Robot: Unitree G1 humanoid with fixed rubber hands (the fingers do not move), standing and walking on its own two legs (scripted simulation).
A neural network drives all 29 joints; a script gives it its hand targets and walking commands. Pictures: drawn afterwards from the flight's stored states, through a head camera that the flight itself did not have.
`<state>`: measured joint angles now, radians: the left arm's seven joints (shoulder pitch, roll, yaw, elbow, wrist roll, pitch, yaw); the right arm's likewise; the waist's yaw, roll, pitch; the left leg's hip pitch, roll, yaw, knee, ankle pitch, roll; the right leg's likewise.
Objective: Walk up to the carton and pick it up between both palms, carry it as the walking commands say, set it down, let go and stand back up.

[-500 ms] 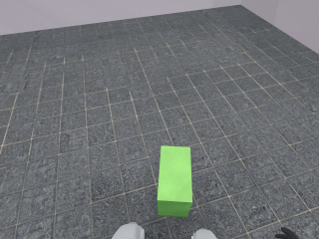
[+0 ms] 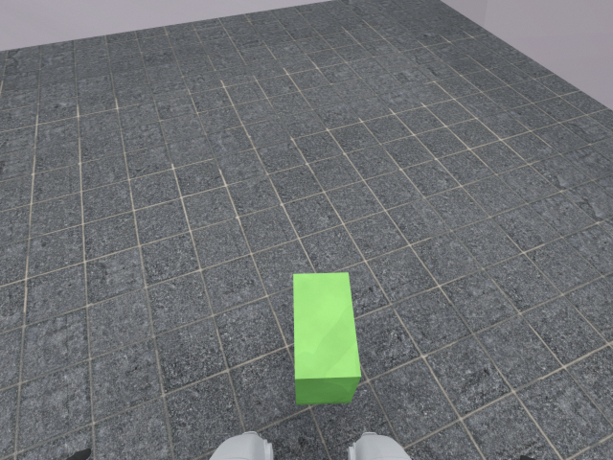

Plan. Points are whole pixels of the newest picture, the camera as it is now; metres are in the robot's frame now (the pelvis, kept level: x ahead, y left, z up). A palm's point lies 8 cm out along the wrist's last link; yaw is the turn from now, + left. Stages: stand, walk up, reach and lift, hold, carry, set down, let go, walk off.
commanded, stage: walk up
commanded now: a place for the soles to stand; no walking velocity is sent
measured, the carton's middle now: (322, 339) +0.51 -0.05 -0.59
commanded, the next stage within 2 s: reach and lift in 1.36 s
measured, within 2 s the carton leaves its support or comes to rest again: neither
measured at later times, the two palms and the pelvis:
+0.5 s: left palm out of the picture +0.09 +0.28 -0.08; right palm out of the picture +0.12 -0.32 -0.06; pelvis +0.00 -0.02 +0.04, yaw -2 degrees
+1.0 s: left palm out of the picture +0.08 +0.27 -0.07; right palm out of the picture +0.05 -0.33 -0.07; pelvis -0.01 -0.02 +0.05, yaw -3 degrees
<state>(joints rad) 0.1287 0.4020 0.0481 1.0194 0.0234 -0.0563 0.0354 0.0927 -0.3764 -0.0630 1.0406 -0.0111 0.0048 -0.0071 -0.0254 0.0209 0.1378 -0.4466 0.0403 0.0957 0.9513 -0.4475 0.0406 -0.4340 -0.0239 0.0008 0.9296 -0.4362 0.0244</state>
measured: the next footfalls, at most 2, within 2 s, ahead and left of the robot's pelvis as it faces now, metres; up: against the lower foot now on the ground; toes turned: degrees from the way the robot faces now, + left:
none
